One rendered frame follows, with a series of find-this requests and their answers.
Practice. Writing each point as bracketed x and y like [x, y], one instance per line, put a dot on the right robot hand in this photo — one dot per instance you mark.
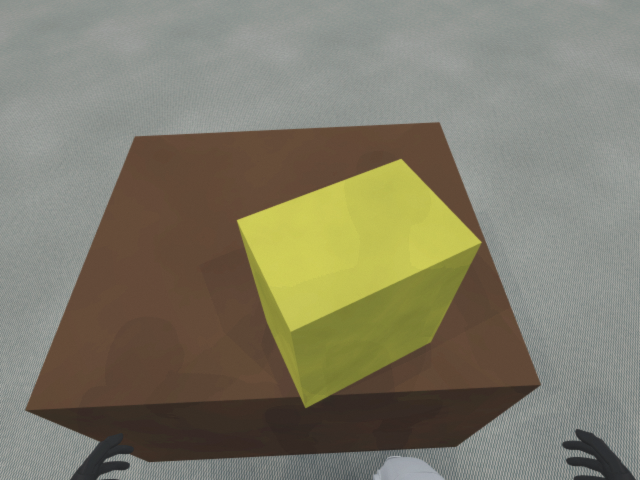
[607, 463]

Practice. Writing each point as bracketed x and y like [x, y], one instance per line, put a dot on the robot right thigh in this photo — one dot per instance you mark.
[406, 468]

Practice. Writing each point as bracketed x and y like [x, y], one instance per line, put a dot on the pedestal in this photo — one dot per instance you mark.
[165, 340]

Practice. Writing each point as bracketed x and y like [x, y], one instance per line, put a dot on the carton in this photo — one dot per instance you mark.
[356, 275]

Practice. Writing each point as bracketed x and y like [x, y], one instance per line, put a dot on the left robot hand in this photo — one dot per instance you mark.
[93, 466]

